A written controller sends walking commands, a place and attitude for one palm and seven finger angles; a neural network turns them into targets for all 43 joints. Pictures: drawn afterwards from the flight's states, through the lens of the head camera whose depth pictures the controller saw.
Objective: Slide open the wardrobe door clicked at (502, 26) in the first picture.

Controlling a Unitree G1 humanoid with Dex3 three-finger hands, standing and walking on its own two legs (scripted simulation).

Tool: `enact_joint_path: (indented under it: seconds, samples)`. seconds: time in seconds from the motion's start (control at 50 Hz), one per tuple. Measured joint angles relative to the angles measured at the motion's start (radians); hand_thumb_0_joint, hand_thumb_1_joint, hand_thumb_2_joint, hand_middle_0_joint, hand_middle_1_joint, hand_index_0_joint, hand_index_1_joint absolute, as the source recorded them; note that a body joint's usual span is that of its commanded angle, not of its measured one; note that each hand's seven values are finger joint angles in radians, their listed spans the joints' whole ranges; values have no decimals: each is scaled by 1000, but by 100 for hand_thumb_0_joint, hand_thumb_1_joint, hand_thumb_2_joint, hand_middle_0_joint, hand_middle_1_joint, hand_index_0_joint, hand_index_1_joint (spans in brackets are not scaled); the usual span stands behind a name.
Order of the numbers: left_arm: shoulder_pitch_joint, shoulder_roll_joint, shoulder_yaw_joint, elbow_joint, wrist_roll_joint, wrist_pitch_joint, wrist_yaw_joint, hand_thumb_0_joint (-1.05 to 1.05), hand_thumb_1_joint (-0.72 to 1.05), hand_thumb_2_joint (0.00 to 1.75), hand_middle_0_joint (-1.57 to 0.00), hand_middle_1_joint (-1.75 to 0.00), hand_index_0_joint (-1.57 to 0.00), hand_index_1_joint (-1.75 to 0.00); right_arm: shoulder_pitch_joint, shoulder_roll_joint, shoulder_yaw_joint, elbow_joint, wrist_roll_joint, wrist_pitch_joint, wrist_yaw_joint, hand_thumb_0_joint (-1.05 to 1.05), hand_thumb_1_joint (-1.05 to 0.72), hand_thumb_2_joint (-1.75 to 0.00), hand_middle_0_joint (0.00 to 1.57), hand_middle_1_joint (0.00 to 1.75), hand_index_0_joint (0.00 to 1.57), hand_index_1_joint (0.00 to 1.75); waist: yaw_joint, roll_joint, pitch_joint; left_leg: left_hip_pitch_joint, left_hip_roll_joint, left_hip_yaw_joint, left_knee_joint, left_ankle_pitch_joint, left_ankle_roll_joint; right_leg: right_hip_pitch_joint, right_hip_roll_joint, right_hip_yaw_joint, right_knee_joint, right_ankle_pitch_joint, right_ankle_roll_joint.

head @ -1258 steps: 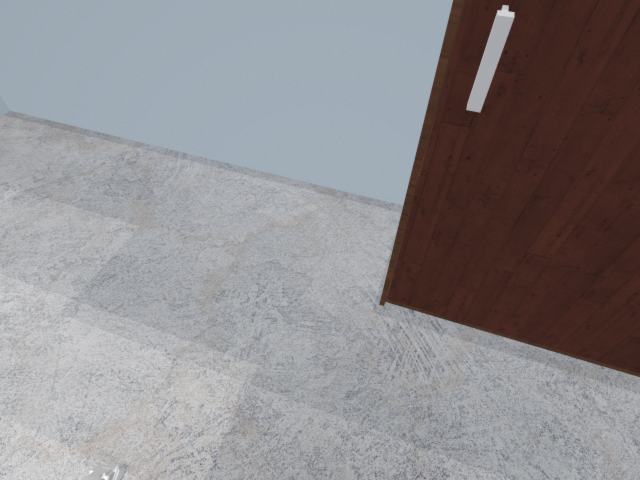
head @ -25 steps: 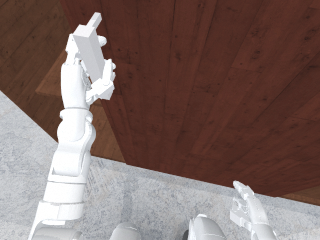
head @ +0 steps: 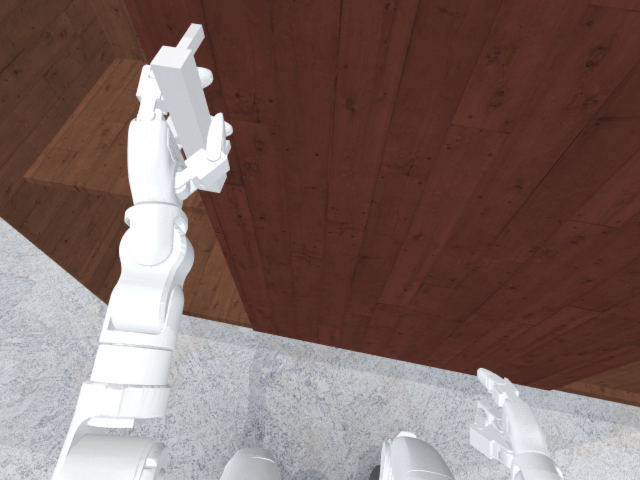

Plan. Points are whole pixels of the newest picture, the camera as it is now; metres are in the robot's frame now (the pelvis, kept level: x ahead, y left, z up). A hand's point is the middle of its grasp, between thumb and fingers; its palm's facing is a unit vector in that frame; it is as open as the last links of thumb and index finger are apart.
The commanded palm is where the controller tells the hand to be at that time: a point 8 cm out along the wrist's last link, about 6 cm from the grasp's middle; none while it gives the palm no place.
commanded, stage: step sideways, sliding the door along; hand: left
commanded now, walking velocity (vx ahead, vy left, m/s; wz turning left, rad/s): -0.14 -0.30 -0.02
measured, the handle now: (203, 115) +0.43 +0.22 +0.17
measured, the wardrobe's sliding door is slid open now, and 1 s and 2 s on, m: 0.49 0.61 0.61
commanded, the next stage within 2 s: stop walking and hold the door there in 0.80 s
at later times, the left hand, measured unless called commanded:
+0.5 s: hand (333, 173) +0.38 +0.07 +0.16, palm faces +0.30 -0.95 -0.07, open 6.9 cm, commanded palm +0.35 +0.05 +0.16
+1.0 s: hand (333, 171) +0.39 +0.07 +0.16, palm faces +0.53 -0.82 -0.23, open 7.4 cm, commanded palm +0.34 +0.09 +0.14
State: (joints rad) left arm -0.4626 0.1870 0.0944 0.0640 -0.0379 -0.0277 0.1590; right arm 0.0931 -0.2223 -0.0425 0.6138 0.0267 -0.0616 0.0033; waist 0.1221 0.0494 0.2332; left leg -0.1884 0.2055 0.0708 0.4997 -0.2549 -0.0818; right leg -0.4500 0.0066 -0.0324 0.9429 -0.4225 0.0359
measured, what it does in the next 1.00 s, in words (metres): steps to the right: right foot, then left foot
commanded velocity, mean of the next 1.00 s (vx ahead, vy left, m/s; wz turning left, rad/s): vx -0.17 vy -0.23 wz -0.04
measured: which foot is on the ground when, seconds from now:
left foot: down 0.00-0.20, up 0.22-0.30, down 0.32-0.62, up 0.64-0.74, down 0.76-1.00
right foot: up 0.00-0.16, down 0.18-0.34, up 0.36-0.60, down 0.62-0.76, up 0.78-1.00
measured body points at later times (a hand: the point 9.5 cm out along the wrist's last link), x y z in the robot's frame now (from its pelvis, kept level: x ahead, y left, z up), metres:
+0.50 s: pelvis +0.00 -0.13 +0.00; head +0.07 -0.12 +0.44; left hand +0.36 +0.12 +0.17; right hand +0.21 -0.34 -0.10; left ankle -0.01 +0.07 -0.74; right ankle +0.04 -0.28 -0.69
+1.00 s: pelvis +0.03 -0.25 -0.01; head +0.09 -0.24 +0.44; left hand +0.35 +0.11 +0.17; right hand +0.23 -0.46 -0.10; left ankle -0.01 -0.04 -0.74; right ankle +0.08 -0.39 -0.72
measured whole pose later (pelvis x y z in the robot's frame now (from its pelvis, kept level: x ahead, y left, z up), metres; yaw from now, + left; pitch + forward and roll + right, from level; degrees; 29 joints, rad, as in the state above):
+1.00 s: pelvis +0.03 -0.25 -0.01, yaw -1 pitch -3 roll -4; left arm -0.41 0.45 0.37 0.27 -0.06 -0.10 0.12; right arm 0.12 -0.20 -0.01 0.61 0.03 -0.09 0.00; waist 0.11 0.07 0.21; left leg -0.12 0.31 0.13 0.49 -0.28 -0.14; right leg -0.35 0.01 -0.07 0.67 -0.26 0.04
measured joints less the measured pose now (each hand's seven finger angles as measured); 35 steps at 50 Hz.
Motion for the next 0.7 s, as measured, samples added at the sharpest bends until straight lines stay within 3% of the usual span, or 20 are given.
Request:
enact_joint_path:
  seconds: [0.08,0.16,0.18,0.22,0.28,0.3,0.32,0.34,0.38,0.42,0.52,0.58,0.62,0.66,0.7]
  samples:
    - [-10,16,-6,33,-14,5,-5,-3,72,78,-45,-140,-13,-132,28,25,22,-13,-1,2,0,1,-91,-90,20,30,19,30,9,13,-10,21,51,-18,-39,28,-39,43,-21,-11,-85,44,6]
    - [-24,49,6,57,-33,17,-3,-4,71,80,-45,-140,-11,-132,37,56,45,-18,10,-2,-7,1,-91,-90,20,30,20,30,16,17,-30,-7,91,-48,9,8,-73,167,-23,-20,-290,151,6]
    - [-29,64,14,59,-38,25,-4,-5,70,80,-45,-140,-11,-131,36,66,53,-17,16,-4,-8,1,-91,-90,20,30,20,30,20,-2,-40,-24,86,-49,40,-8,-69,203,-34,-19,-360,244,5]
    - [-21,69,49,56,-38,20,7,-5,69,81,-45,-140,-12,-130,1,60,63,3,20,-6,-15,1,-91,-90,20,30,20,30,2,11,-45,-77,88,-68,127,-63,-16,203,-25,-36,-364,164,-5]
    - [13,50,73,25,-46,16,21,-5,68,81,-45,-140,-12,-131,-44,32,50,37,15,-10,-46,1,-91,-90,20,30,20,30,-32,14,-53,-141,-14,-56,241,-202,21,157,-41,-36,-338,130,-18]
    - [22,41,71,11,-47,16,24,-5,68,81,-45,-140,-12,-131,-49,21,46,41,12,-11,-57,1,-91,-90,20,30,20,30,-39,12,-53,-133,-41,-26,213,-160,29,144,-45,-36,-328,149,-17]
    - [28,29,66,-1,-49,16,27,-4,69,81,-45,-140,-12,-132,-49,8,40,39,10,-10,-65,1,-91,-90,20,30,20,30,-43,19,-53,-108,-47,5,153,-10,44,126,-38,-41,-301,175,-17]
    - [27,26,57,-8,-47,17,24,-4,69,81,-45,-140,-12,-132,-46,5,30,36,6,-6,-68,1,-91,-90,20,30,20,30,-41,16,-48,-85,-38,17,117,26,43,102,-32,-38,-256,202,-7]
    - [9,25,36,5,-34,11,12,-4,70,80,-46,-140,-11,-131,-30,8,13,21,2,11,-51,1,-91,-90,20,30,20,30,-22,-3,-30,-43,-22,26,77,-13,18,56,-13,-9,-119,41,3]
    - [-9,14,22,27,-16,3,6,-3,71,79,-46,-140,-10,-131,-10,6,5,8,0,11,-25,1,-91,-90,20,30,19,29,-10,-1,-18,-14,3,18,38,-21,-4,26,1,-4,-40,-22,1]
    - [-25,20,10,61,-23,1,0,-3,72,79,-43,-140,-10,-131,28,16,15,-16,1,7,-3,1,-91,-90,20,30,20,30,7,17,-13,26,61,-6,-24,14,-52,44,-16,-21,-96,37,4]
    - [-42,55,50,91,-45,18,6,-3,70,80,-44,-140,-10,-130,37,35,31,-22,7,6,-9,1,-91,-90,20,30,20,30,13,19,-22,17,91,-29,-1,3,-74,118,-18,-27,-220,99,5]
    - [-52,89,84,106,-58,29,11,-4,68,81,-44,-140,-9,-130,37,52,45,-20,20,1,-11,1,-91,-90,20,30,20,30,18,-2,-35,-12,94,-39,59,-26,-54,188,-26,-31,-345,192,3]
    - [-45,101,132,108,-56,25,27,-5,67,82,-45,-140,-8,-131,0,42,51,5,25,-4,-19,1,-91,-90,20,30,20,30,-5,19,-31,-72,96,-70,160,-100,-7,175,-10,-52,-328,134,-25]
    - [-23,104,166,91,-62,31,38,-5,66,81,-45,-140,-7,-132,-30,26,43,30,21,-9,-38,1,-91,-90,20,30,20,30,-25,10,-33,-130,15,-75,271,-241,16,146,-28,-49,-316,125,-43]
